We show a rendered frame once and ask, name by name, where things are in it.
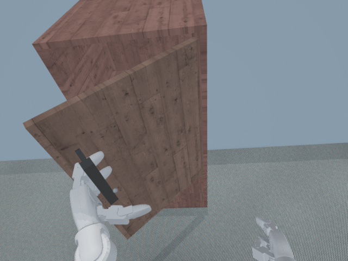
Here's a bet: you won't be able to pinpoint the right robot hand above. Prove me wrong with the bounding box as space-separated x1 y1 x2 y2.
252 216 294 261

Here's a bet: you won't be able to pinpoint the handle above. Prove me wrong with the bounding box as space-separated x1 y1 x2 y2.
75 149 118 205

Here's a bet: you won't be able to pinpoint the cupboard door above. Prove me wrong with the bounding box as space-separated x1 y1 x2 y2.
23 37 203 240

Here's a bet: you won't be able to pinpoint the robot left forearm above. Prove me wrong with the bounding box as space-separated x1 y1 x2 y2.
74 223 117 261

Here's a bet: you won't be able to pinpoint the left robot hand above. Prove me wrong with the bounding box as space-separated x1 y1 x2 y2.
70 151 151 231

